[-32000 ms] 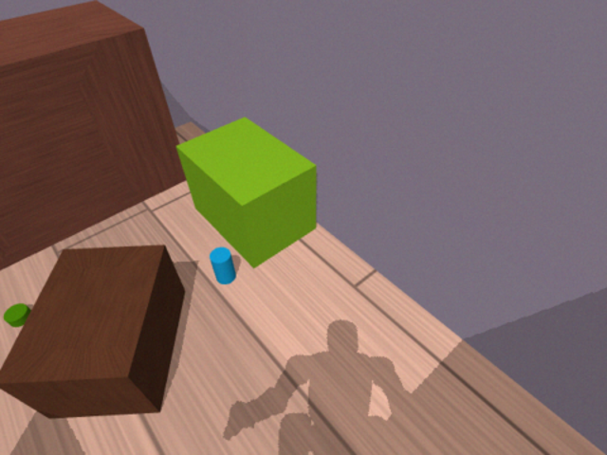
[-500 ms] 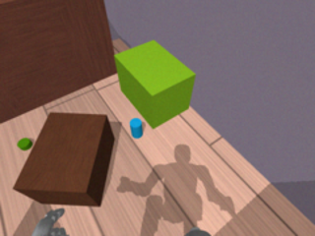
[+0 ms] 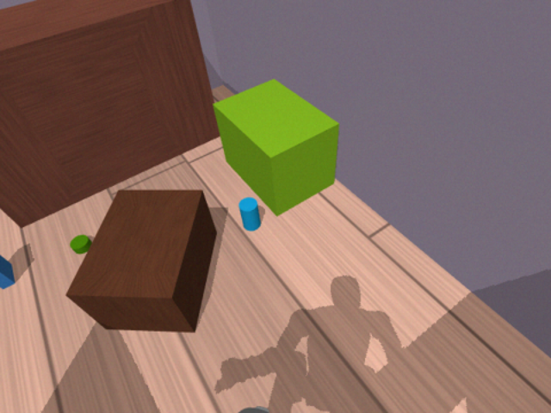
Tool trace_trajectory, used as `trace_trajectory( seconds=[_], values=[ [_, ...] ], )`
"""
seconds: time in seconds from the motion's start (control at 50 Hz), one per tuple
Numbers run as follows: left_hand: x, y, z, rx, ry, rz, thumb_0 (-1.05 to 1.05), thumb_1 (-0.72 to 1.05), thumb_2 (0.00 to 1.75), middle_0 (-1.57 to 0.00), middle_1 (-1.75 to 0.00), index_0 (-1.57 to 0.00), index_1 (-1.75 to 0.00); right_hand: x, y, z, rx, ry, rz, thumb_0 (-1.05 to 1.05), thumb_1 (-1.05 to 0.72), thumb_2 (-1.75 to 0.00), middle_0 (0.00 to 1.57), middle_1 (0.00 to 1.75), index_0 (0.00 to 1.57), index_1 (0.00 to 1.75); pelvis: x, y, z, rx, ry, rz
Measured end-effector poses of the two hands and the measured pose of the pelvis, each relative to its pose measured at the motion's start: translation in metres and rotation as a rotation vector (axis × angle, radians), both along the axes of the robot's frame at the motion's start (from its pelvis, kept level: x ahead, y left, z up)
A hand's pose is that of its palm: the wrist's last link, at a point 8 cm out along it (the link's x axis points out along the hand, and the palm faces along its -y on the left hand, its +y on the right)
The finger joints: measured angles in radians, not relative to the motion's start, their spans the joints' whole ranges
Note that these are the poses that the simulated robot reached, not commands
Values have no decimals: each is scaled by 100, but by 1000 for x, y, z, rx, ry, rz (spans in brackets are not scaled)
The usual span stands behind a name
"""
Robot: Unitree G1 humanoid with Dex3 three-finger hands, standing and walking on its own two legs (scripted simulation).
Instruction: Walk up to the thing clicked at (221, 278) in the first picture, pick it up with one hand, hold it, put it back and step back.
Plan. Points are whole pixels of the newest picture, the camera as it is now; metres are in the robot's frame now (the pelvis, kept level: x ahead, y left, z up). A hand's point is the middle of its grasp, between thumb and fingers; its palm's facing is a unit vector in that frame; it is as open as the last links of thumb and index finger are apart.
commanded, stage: step back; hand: left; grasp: from above
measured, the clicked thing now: (250, 214) +1.04 +0.27 -0.69
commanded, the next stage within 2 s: stand in 1.00 s
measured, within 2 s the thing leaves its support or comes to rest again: neither
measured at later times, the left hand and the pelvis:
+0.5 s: hand out of the picture +0.02 +0.27 -0.14, palm faces +0.11 -0.92 -0.38, open 7.4 cm; pelvis -0.02 -0.01 +0.00, yaw +4 degrees
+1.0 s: hand out of the picture +0.09 +0.29 -0.14, palm faces +0.06 -0.93 -0.35, open 7.4 cm; pelvis +0.02 +0.02 +0.01, yaw +2 degrees
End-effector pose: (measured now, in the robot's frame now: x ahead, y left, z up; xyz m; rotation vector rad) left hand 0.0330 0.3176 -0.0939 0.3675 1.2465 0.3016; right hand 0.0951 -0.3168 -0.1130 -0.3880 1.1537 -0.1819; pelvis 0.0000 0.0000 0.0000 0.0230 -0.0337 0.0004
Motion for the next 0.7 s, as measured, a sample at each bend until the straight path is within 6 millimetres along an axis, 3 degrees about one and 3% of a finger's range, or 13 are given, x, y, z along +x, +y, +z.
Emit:
trace_trajectory(
  seconds=[0.14,0.28,0.42,0.52,0.7],
  values=[
    [-28,20,-7,2,-67,45,1,90,90,-20,-30,-20,-31,-47,16,-7,8,101,27,1,-91,-90,20,30,20,30,-24,8,-5,7,-15,67],
    [-34,16,-7,-45,-47,36,1,90,90,-20,-30,-20,-30,-61,28,6,39,40,12,1,-90,-90,20,30,20,30,-30,7,5,-6,-16,59],
    [-24,-3,-8,-35,-73,24,1,90,90,-20,-30,-20,-30,-47,8,0,40,24,-4,1,-90,-90,20,30,20,30,-24,-8,0,-42,-18,52],
    [-24,-11,-3,-46,-91,55,1,90,90,-20,-30,-20,-30,-27,4,4,25,34,31,1,-91,-90,20,30,20,30,-15,-7,6,-33,-15,69],
    [-7,10,-19,-67,-51,72,1,90,90,-20,-30,-20,-31,6,26,3,-4,30,54,1,-91,-90,20,30,20,30,3,15,-1,-13,-18,82]
  ],
)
